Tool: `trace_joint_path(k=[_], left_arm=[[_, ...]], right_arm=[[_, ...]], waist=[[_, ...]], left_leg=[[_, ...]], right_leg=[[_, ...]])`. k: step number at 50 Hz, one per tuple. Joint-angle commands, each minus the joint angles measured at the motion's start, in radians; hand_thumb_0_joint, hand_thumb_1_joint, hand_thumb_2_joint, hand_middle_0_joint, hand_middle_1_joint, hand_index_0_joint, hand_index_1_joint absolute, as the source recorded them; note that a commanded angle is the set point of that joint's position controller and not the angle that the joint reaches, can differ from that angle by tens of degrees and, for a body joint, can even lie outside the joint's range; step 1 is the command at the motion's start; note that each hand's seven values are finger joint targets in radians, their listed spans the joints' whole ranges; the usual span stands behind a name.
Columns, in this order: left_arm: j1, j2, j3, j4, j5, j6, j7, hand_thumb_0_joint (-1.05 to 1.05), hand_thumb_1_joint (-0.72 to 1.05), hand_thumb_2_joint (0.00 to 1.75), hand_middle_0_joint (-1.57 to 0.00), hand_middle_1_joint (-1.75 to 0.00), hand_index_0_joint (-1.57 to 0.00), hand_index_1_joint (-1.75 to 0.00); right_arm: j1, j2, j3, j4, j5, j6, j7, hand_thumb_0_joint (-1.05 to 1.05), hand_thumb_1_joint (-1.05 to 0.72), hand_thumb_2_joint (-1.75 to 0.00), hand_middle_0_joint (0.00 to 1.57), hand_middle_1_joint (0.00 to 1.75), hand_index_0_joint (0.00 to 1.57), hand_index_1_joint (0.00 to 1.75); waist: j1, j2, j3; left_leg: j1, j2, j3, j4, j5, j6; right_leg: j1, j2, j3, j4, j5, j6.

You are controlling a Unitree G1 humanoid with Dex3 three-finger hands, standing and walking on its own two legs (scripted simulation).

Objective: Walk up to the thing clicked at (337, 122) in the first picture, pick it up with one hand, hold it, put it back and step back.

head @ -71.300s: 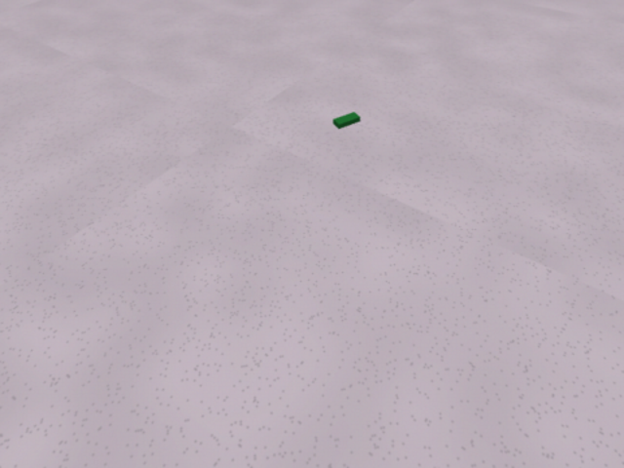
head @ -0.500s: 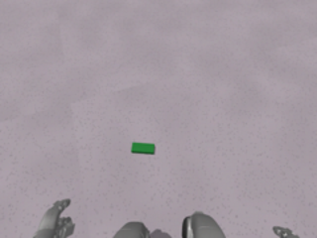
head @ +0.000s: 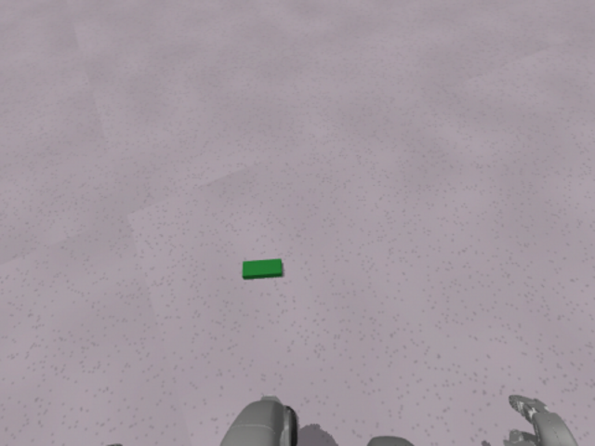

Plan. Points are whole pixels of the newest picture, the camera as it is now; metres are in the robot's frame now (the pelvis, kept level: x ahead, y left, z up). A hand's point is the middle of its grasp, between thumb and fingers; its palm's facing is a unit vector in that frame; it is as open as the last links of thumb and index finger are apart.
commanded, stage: step back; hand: left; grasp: from above
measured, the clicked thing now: (262, 269) +0.74 +0.22 -0.74
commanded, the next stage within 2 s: stand in 1.98 s
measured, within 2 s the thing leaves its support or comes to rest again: neither
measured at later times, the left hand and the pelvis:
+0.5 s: hand out of the picture -0.03 +0.28 -0.14, palm faces +0.04 -0.94 -0.33, open 7.4 cm; pelvis -0.15 +0.02 +0.02, yaw +3 degrees
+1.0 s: hand out of the picture -0.21 +0.28 -0.13, palm faces +0.06 -0.91 -0.40, open 7.4 cm; pelvis -0.31 +0.00 +0.00, yaw +4 degrees
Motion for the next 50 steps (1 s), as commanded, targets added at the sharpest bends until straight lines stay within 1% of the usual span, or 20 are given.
trace_joint_path(k=[1,4,10,13,14,15,16,17,18,21,27,33,34,35,36,37,41,47,49,50], left_arm=[[-0.137,0.374,0.104,-0.159,0.013,-0.028,0.033,0.0,0.9,0.9,-0.2,-0.3,-0.2,-0.3],[-0.194,0.26,0.086,-0.166,0.01,-0.028,0.037,0.0,0.9,0.9,-0.2,-0.3,-0.2,-0.3],[-0.068,0.247,0.087,-0.163,0.018,-0.007,0.044,0.0,0.9,0.9,-0.2,-0.3,-0.2,-0.3],[-0.084,0.255,0.076,-0.169,-0.005,0.011,0.042,0.0,0.9,0.9,-0.2,-0.3,-0.2,-0.3],[-0.08,0.248,0.065,-0.168,-0.013,0.022,0.036,0.0,0.9,0.9,-0.2,-0.3,-0.2,-0.3],[-0.044,0.208,0.052,-0.179,-0.015,0.027,0.032,0.0,0.9,0.9,-0.2,-0.3,-0.2,-0.3],[-0.043,0.172,0.043,-0.183,-0.023,0.027,0.032,0.0,0.9,0.9,-0.2,-0.3,-0.2,-0.3],[-0.156,0.227,0.068,-0.199,-0.013,0.025,0.051,0.0,0.9,0.9,-0.2,-0.3,-0.2,-0.3],[-0.194,0.253,0.074,-0.187,-0.006,0.026,0.051,0.0,0.9,0.9,-0.2,-0.3,-0.2,-0.3],[-0.068,0.221,0.063,-0.141,-0.033,0.027,0.037,0.0,0.9,0.9,-0.2,-0.3,-0.2,-0.3],[-0.091,0.205,0.052,-0.149,-0.009,0.007,0.035,0.0,0.9,0.9,-0.2,-0.3,-0.2,-0.3],[0.046,0.197,0.052,-0.067,0.001,-0.009,0.023,0.0,0.9,0.9,-0.2,-0.3,-0.2,-0.3],[0.053,0.224,0.059,-0.06,0.009,-0.013,0.022,0.0,0.9,0.9,-0.2,-0.3,-0.2,-0.3],[0.053,0.287,0.079,-0.067,0.019,-0.016,0.02,0.0,0.9,0.9,-0.2,-0.3,-0.2,-0.3],[-0.009,0.37,0.098,-0.096,0.009,-0.006,0.015,0.0,0.9,0.9,-0.2,-0.3,-0.2,-0.3],[-0.073,0.408,0.102,-0.127,0.019,-0.007,0.018,0.0,0.9,0.9,-0.2,-0.3,-0.2,-0.3],[-0.148,0.253,0.072,-0.151,0.014,-0.008,0.031,0.0,0.9,0.9,-0.2,-0.3,-0.2,-0.3],[-0.053,0.253,0.077,-0.145,0.029,-0.01,0.027,0.0,0.9,0.9,-0.2,-0.3,-0.2,-0.3],[-0.086,0.265,0.075,-0.143,0.012,0.0,0.017,0.0,0.9,0.9,-0.2,-0.3,-0.2,-0.3],[-0.036,0.222,0.053,-0.133,0.007,0.007,0.011,0.0,0.9,0.9,-0.2,-0.3,-0.2,-0.3]], right_arm=[[0.031,-0.234,-0.078,-0.062,0.005,-0.01,-0.017,0.0,-0.9,-0.9,0.2,0.3,0.2,0.3],[0.128,-0.172,-0.057,-0.013,0.018,-0.021,-0.015,0.0,-0.9,-0.9,0.2,0.3,0.2,0.3],[0.131,-0.166,-0.038,-0.037,0.005,-0.044,-0.024,0.0,-0.9,-0.9,0.2,0.3,0.2,0.3],[0.216,-0.159,-0.044,-0.003,-0.008,-0.058,-0.03,0.0,-0.9,-0.9,0.2,0.3,0.2,0.3],[0.239,-0.163,-0.05,0.016,-0.013,-0.061,-0.032,0.0,-0.9,-0.9,0.2,0.3,0.2,0.3],[0.218,-0.222,-0.068,0.006,-0.027,-0.063,-0.03,0.0,-0.9,-0.9,0.2,0.3,0.2,0.3],[0.171,-0.316,-0.086,-0.012,-0.042,-0.057,-0.027,0.0,-0.9,-0.9,0.2,0.3,0.2,0.3],[0.155,-0.395,-0.096,-0.038,-0.037,-0.055,-0.02,0.0,-0.9,-0.9,0.2,0.3,0.2,0.3],[0.117,-0.355,-0.092,-0.04,-0.036,-0.063,-0.025,0.0,-0.9,-0.9,0.2,0.3,0.2,0.3],[0.026,-0.224,-0.052,-0.06,-0.03,-0.068,-0.04,0.0,-0.9,-0.9,0.2,0.3,0.2,0.3],[0.135,-0.22,-0.063,-0.059,-0.013,-0.058,-0.043,0.0,-0.9,-0.9,0.2,0.3,0.2,0.3],[0.032,-0.259,-0.066,-0.095,-0.002,-0.029,-0.032,0.0,-0.9,-0.9,0.2,0.3,0.2,0.3],[0.032,-0.234,-0.056,-0.093,0.003,-0.028,-0.028,0.0,-0.9,-0.9,0.2,0.3,0.2,0.3],[0.034,-0.192,-0.043,-0.106,0.007,-0.03,-0.026,0.0,-0.9,-0.9,0.2,0.3,0.2,0.3],[-0.003,-0.163,-0.038,-0.129,0.011,-0.032,-0.039,0.0,-0.9,-0.9,0.2,0.3,0.2,0.3],[0.016,-0.192,-0.056,-0.11,0.008,-0.028,-0.051,0.0,-0.9,-0.9,0.2,0.3,0.2,0.3],[0.086,-0.171,-0.037,-0.054,0.017,-0.036,-0.039,0.0,-0.9,-0.9,0.2,0.3,0.2,0.3],[0.106,-0.153,-0.029,-0.042,-0.007,-0.076,-0.034,0.0,-0.9,-0.9,0.2,0.3,0.2,0.3],[0.195,-0.144,-0.038,0.006,-0.018,-0.091,-0.036,0.0,-0.9,-0.9,0.2,0.3,0.2,0.3],[0.198,-0.155,-0.049,0.027,-0.025,-0.098,-0.038,0.0,-0.9,-0.9,0.2,0.3,0.2,0.3]], waist=[[0.004,-0.326,-0.045],[-0.049,-0.221,-0.094],[0.048,-0.295,-0.208],[0.011,-0.293,-0.282],[0.002,-0.251,-0.281],[0.026,-0.105,-0.284],[0.039,0.129,-0.252],[-0.05,0.2,-0.214],[-0.046,0.16,-0.156],[0.052,0.047,-0.17],[-0.035,0.072,-0.227],[0.025,0.104,-0.32],[0.029,0.06,-0.324],[0.025,-0.106,-0.303],[0.053,-0.336,-0.238],[0.057,-0.374,-0.185],[-0.001,-0.206,-0.163],[0.06,-0.296,-0.253],[0.008,-0.276,-0.273],[0.027,-0.195,-0.275]], left_leg=[[0.076,-0.096,-0.222,0.494,-0.241,-0.033],[0.028,-0.197,-0.181,0.517,-0.12,-0.037],[-0.025,-0.092,-0.096,0.105,-0.251,-0.057],[0.135,-0.054,-0.053,-0.299,-0.035,-0.025],[0.211,-0.065,-0.036,-0.393,0.117,-0.019],[0.312,0.055,-0.215,-0.375,0.206,0.012],[0.38,0.257,-0.479,-0.374,0.389,0.099],[0.169,0.359,-0.568,-0.386,0.38,0.25],[0.071,0.371,-0.579,-0.404,0.38,0.277],[0.247,0.166,-0.21,-0.263,0.592,0.156],[0.449,0.202,-0.234,-0.2,0.585,0.223],[0.296,0.187,-0.195,-0.1,0.384,0.155],[0.223,0.147,-0.178,-0.077,0.29,0.107],[0.056,0.042,-0.149,0.03,0.103,0.046],[-0.039,-0.131,-0.065,0.208,-0.266,-0.006],[0.043,-0.102,-0.123,0.395,-0.374,-0.029],[-0.001,-0.167,-0.148,0.48,-0.208,-0.025],[0.011,-0.071,-0.033,-0.034,-0.241,-0.042],[0.223,-0.059,-0.033,-0.397,-0.063,-0.014],[0.374,-0.041,-0.107,-0.441,0.019,0.0]], right_leg=[[-0.399,-0.451,0.525,-0.461,-0.179,-0.278],[-0.232,-0.228,0.152,-0.328,0.137,-0.142],[0.159,-0.281,0.192,-0.227,0.198,-0.174],[0.201,-0.277,0.16,-0.037,0.491,-0.142],[0.13,-0.234,0.125,0.005,0.455,-0.111],[-0.038,-0.16,0.084,0.085,0.293,-0.061],[-0.294,-0.004,-0.009,0.251,-0.13,-0.017],[-0.234,0.017,0.101,0.398,-0.32,0.004],[-0.188,0.006,0.174,0.519,-0.291,-0.001],[-0.301,0.055,0.177,0.618,-0.131,-0.017],[-0.292,0.01,0.107,0.332,-0.161,0.047],[0.03,-0.031,-0.022,-0.241,0.105,-0.003],[0.087,-0.056,0.026,-0.263,0.167,-0.025],[0.117,-0.183,0.245,-0.248,0.207,-0.067],[-0.012,-0.354,0.41,-0.319,0.213,-0.22],[-0.219,-0.465,0.523,-0.354,0.231,-0.303],[-0.103,-0.248,0.158,-0.207,0.459,-0.177],[0.177,-0.273,0.204,-0.189,0.128,-0.192],[0.094,-0.279,0.181,-0.073,0.196,-0.154],[-0.044,-0.228,0.142,0.013,0.16,-0.105]])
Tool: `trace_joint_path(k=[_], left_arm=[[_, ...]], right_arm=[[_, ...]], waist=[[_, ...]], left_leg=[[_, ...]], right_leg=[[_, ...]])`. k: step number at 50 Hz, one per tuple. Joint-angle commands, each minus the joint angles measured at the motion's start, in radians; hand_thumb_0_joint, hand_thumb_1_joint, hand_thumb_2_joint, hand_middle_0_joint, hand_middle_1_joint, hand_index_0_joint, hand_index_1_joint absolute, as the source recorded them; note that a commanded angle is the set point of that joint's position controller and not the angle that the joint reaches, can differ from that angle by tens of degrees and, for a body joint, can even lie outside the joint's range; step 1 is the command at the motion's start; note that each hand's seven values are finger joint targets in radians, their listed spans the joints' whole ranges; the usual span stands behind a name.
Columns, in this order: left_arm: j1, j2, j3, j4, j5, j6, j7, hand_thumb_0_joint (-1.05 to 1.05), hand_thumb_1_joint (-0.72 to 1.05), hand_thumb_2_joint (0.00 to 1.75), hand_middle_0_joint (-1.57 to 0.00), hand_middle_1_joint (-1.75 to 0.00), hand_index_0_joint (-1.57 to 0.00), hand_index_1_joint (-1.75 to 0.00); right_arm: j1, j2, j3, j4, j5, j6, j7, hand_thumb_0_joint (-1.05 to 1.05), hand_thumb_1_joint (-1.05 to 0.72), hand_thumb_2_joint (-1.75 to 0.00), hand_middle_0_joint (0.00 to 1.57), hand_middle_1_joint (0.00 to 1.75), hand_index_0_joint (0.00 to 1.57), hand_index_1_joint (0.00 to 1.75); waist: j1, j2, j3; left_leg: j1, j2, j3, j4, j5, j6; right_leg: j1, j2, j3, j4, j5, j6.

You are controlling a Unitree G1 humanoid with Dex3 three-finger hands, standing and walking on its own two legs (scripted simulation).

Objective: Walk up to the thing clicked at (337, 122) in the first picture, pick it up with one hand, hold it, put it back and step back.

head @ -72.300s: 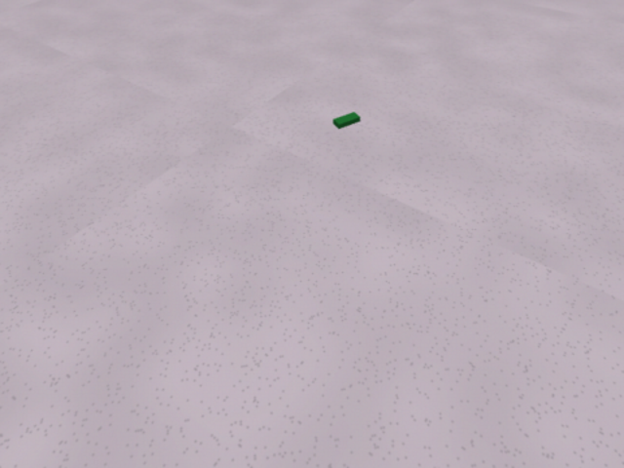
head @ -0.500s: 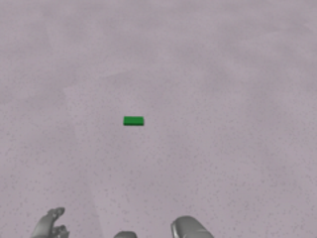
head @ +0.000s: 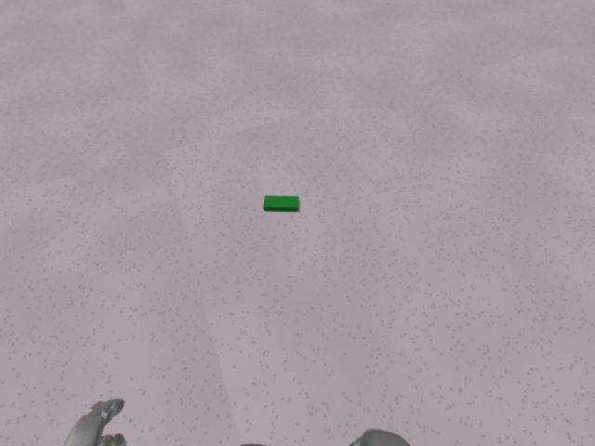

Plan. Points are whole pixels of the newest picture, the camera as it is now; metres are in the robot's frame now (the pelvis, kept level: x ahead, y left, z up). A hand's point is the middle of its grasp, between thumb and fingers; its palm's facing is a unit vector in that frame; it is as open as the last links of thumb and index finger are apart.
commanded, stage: step back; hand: left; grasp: from above
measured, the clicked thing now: (281, 203) +1.06 +0.14 -0.74
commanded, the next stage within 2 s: stand in 0.98 s
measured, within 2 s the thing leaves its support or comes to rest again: neither
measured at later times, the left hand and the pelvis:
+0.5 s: hand out of the picture +0.03 +0.26 -0.13, palm faces +0.01 -0.93 -0.36, open 7.4 cm; pelvis -0.03 -0.01 +0.01, yaw -1 degrees
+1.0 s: hand out of the picture +0.13 +0.26 -0.13, palm faces -0.04 -0.94 -0.34, open 7.4 cm; pelvis +0.02 +0.00 +0.02, yaw -3 degrees
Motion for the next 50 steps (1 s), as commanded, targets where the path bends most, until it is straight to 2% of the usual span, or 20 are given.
trace_joint_path(k=[1,2,3,6,11,13,15,16,17,18,19,27,29,30,31,33,36,39,41,50], left_arm=[[0.094,0.129,0.026,-0.045,-0.025,-0.009,0.003,0.0,0.9,0.9,-0.2,-0.3,-0.2,-0.3],[0.059,0.152,0.031,-0.037,-0.028,-0.013,0.008,0.0,0.9,0.9,-0.2,-0.3,-0.2,-0.3],[-0.066,0.228,0.048,-0.039,-0.019,-0.018,0.012,0.0,0.9,0.9,-0.2,-0.3,-0.2,-0.3],[-0.007,0.199,0.045,0.01,-0.034,-0.025,-0.014,0.0,0.9,0.9,-0.2,-0.3,-0.2,-0.3],[-0.036,0.18,0.032,0.044,-0.023,-0.048,-0.02,0.0,0.9,0.9,-0.2,-0.3,-0.2,-0.3],[0.003,0.172,0.03,0.073,-0.021,-0.066,-0.011,0.0,0.9,0.9,-0.2,-0.3,-0.2,-0.3],[0.075,0.178,0.032,0.122,-0.011,-0.09,0.002,0.0,0.9,0.9,-0.2,-0.3,-0.2,-0.3],[0.124,0.209,0.046,0.142,-0.005,-0.1,0.011,0.0,0.9,0.9,-0.2,-0.3,-0.2,-0.3],[0.146,0.268,0.062,0.144,0.0,-0.106,0.018,0.0,0.9,0.9,-0.2,-0.3,-0.2,-0.3],[0.098,0.328,0.072,0.125,-0.001,-0.105,0.015,0.0,0.9,0.9,-0.2,-0.3,-0.2,-0.3],[0.038,0.323,0.069,0.1,-0.005,-0.106,0.013,0.0,0.9,0.9,-0.2,-0.3,-0.2,-0.3],[-0.054,0.216,0.015,0.079,-0.024,-0.09,0.002,0.0,0.9,0.9,-0.2,-0.3,-0.2,-0.3],[-0.02,0.139,-0.011,0.079,-0.041,-0.079,0.002,0.0,0.9,0.9,-0.2,-0.3,-0.2,-0.3],[-0.007,0.152,-0.008,0.098,-0.05,-0.067,0.008,0.0,0.9,0.9,-0.2,-0.3,-0.2,-0.3],[0.0,0.209,0.007,0.119,-0.046,-0.061,0.01,0.0,0.9,0.9,-0.2,-0.3,-0.2,-0.3],[0.003,0.186,0.0,0.13,-0.04,-0.063,0.004,0.0,0.9,0.9,-0.2,-0.3,-0.2,-0.3],[0.065,0.185,0.003,0.177,-0.04,-0.083,0.01,0.0,0.9,0.9,-0.2,-0.3,-0.2,-0.3],[0.023,0.223,0.011,0.18,-0.035,-0.095,0.02,0.0,0.9,0.9,-0.2,-0.3,-0.2,-0.3],[-0.064,0.225,0.002,0.164,-0.036,-0.088,0.013,0.0,0.9,0.9,-0.2,-0.3,-0.2,-0.3],[-0.063,0.173,-0.026,0.209,-0.051,-0.089,0.018,0.0,0.9,0.9,-0.2,-0.3,-0.2,-0.3]], right_arm=[[0.007,-0.219,-0.079,-0.039,-0.031,-0.055,-0.014,0.0,-0.9,-0.9,0.2,0.3,0.2,0.3],[-0.07,-0.302,-0.086,-0.067,-0.034,-0.056,-0.009,0.0,-0.9,-0.9,0.2,0.3,0.2,0.3],[-0.073,-0.346,-0.093,-0.065,-0.023,-0.057,-0.007,0.0,-0.9,-0.9,0.2,0.3,0.2,0.3],[-0.15,-0.2,-0.055,-0.065,-0.027,-0.075,-0.007,0.0,-0.9,-0.9,0.2,0.3,0.2,0.3],[-0.049,-0.231,-0.077,-0.03,-0.026,-0.058,0.012,0.0,-0.9,-0.9,0.2,0.3,0.2,0.3],[-0.054,-0.235,-0.081,-0.032,-0.025,-0.046,0.02,0.0,-0.9,-0.9,0.2,0.3,0.2,0.3],[-0.084,-0.193,-0.068,-0.046,-0.007,-0.034,0.026,0.0,-0.9,-0.9,0.2,0.3,0.2,0.3],[-0.092,-0.156,-0.059,-0.056,0.0,-0.035,0.026,0.0,-0.9,-0.9,0.2,0.3,0.2,0.3],[-0.103,-0.113,-0.045,-0.074,0.006,-0.041,0.028,0.0,-0.9,-0.9,0.2,0.3,0.2,0.3],[-0.115,-0.148,-0.055,-0.071,0.0,-0.039,0.02,0.0,-0.9,-0.9,0.2,0.3,0.2,0.3],[-0.081,-0.185,-0.069,-0.05,-0.005,-0.042,0.02,0.0,-0.9,-0.9,0.2,0.3,0.2,0.3],[0.009,-0.14,-0.069,0.031,-0.005,-0.064,0.031,0.0,-0.9,-0.9,0.2,0.3,0.2,0.3],[0.008,-0.2,-0.08,0.037,-0.015,-0.074,0.016,0.0,-0.9,-0.9,0.2,0.3,0.2,0.3],[-0.038,-0.254,-0.078,0.022,-0.01,-0.075,0.014,0.0,-0.9,-0.9,0.2,0.3,0.2,0.3],[-0.085,-0.284,-0.086,0.016,-0.004,-0.07,0.016,0.0,-0.9,-0.9,0.2,0.3,0.2,0.3],[-0.129,-0.241,-0.07,0.02,-0.015,-0.069,0.016,0.0,-0.9,-0.9,0.2,0.3,0.2,0.3],[-0.168,-0.203,-0.056,0.026,0.0,-0.068,0.017,0.0,-0.9,-0.9,0.2,0.3,0.2,0.3],[-0.15,-0.146,-0.04,0.036,0.016,-0.062,0.015,0.0,-0.9,-0.9,0.2,0.3,0.2,0.3],[-0.131,-0.153,-0.043,0.067,0.006,-0.06,0.013,0.0,-0.9,-0.9,0.2,0.3,0.2,0.3],[-0.142,-0.173,-0.033,0.117,0.021,-0.062,0.012,0.0,-0.9,-0.9,0.2,0.3,0.2,0.3]], waist=[[0.04,0.095,-0.193],[0.046,0.145,-0.127],[-0.033,0.174,-0.068],[0.032,0.13,-0.019],[-0.043,0.181,-0.038],[-0.026,0.181,-0.062],[0.017,0.105,-0.106],[0.04,0.018,-0.143],[0.054,-0.147,-0.149],[0.058,-0.159,-0.088],[0.031,-0.126,-0.033],[-0.045,-0.119,-0.112],[-0.034,0.064,-0.162],[-0.014,0.122,-0.155],[-0.013,0.106,-0.12],[0.01,0.11,-0.082],[0.037,0.127,-0.133],[0.004,0.039,-0.217],[-0.019,0.016,-0.19],[-0.023,0.004,-0.216]], left_leg=[[0.255,0.219,-0.335,-0.44,0.106,0.082],[0.16,0.37,-0.497,-0.442,-0.049,0.167],[-0.123,0.453,-0.567,-0.481,-0.162,0.261],[-0.055,0.234,-0.215,-0.404,0.124,0.132],[0.004,0.206,-0.198,-0.402,-0.082,0.131],[0.0,0.217,-0.179,-0.352,-0.077,0.153],[-0.07,0.165,-0.105,-0.218,0.005,0.105],[-0.154,0.124,-0.065,-0.082,0.078,0.073],[-0.341,0.015,0.009,0.078,0.014,0.025],[-0.324,0.03,-0.023,0.178,-0.124,0.011],[-0.257,0.065,-0.065,0.202,-0.119,0.009],[0.134,0.03,0.052,-0.244,0.268,0.006],[0.236,0.224,-0.211,-0.33,0.323,0.065],[0.11,0.355,-0.375,-0.396,0.159,0.159],[-0.024,0.377,-0.385,-0.413,0.042,0.215],[0.002,0.311,-0.269,-0.391,0.105,0.165],[-0.005,0.228,-0.125,-0.261,0.401,0.082],[0.011,0.136,-0.024,-0.18,0.437,0.028],[0.077,0.15,-0.041,-0.263,0.32,0.032],[0.17,0.178,-0.032,-0.26,0.711,0.04]], right_leg=[[-0.097,-0.038,0.118,0.132,-0.152,-0.045],[-0.215,0.027,0.05,0.167,-0.263,-0.007],[-0.054,-0.046,0.152,0.242,-0.3,0.0],[-0.007,0.005,0.153,0.212,-0.137,-0.017],[0.056,0.027,0.03,-0.013,-0.184,-0.005],[0.122,0.037,0.003,-0.153,-0.166,-0.015],[0.314,0.038,0.022,-0.322,-0.026,-0.031],[0.424,-0.029,0.145,-0.33,-0.023,-0.052],[0.497,-0.189,0.421,-0.385,-0.127,-0.123],[0.331,-0.346,0.552,-0.434,-0.281,-0.223],[0.208,-0.374,0.557,-0.428,-0.298,-0.257],[0.07,-0.134,0.114,-0.192,0.142,-0.096],[-0.039,-0.022,0.025,-0.003,0.068,-0.027],[0.0,0.014,0.029,0.026,-0.203,-0.015],[0.099,-0.016,0.07,0.069,-0.283,-0.021],[0.08,-0.024,0.077,-0.001,-0.253,-0.033],[0.234,-0.025,0.066,-0.246,0.055,-0.024],[0.304,-0.098,0.167,-0.253,0.261,-0.052],[0.218,-0.099,0.145,-0.228,0.173,-0.051],[0.302,-0.1,0.11,-0.245,0.484,-0.019]])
